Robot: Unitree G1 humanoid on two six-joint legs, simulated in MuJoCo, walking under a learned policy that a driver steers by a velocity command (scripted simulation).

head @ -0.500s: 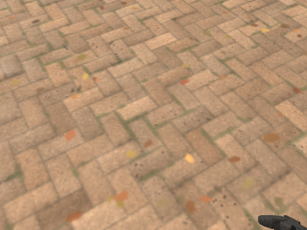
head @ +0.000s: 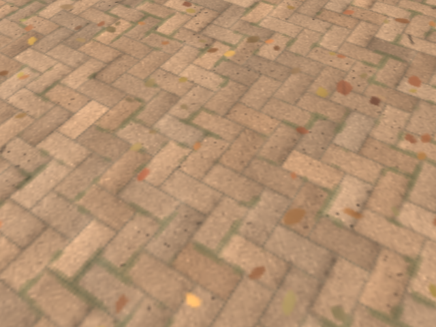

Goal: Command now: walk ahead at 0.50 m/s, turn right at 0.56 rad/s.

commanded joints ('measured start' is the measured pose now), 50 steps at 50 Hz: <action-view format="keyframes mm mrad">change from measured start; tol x32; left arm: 1 164 159 65 -35 -9 -9 0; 29 437 145 21 -90 -23 -34 77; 46 -24 114 3 -212 3 -71 30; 50 314 252 62 -145 34 -78 56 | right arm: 1 -59 -214 -44 -66 17 14 -6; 22 -435 -100 10 -300 -4 -64 46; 28 34 -288 -54 -209 -41 -72 38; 50 8 -93 21 -167 -2 -10 30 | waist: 1 170 105 -99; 3 146 -227 -243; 26 25 -109 -120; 28 10 314 -409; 50 192 13 -239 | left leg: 1 -45 239 -46 317 1072 132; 4 -860 -77 -344 1138 -239 15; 24 -583 -39 -384 171 355 44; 28 293 365 -970 91 128 327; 44 -270 164 -470 -101 388 256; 50 -467 52 -418 426 242 120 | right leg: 1 279 122 -91 -58 -64 -72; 4 1030 -275 925 -345 -254 -381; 11 428 -105 402 -440 187 -222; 24 500 -76 460 -269 84 -106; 30 -214 71 246 676 -374 64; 46 144 43 92 -125 50 94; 50 708 -134 257 -199 23 -25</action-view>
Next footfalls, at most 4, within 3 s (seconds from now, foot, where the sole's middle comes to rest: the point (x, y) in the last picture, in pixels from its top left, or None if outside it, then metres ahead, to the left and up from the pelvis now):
0.04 right None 0.19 -0.10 -0.76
0.54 left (211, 309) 0.51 0.04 -0.76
1.00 right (314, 271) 0.61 -0.29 -0.76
1.50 left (238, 189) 0.95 -0.08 -0.76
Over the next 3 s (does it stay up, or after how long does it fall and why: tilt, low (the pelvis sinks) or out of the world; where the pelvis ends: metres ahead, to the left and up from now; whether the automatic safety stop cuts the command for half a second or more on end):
stays up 1.56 0.01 0.00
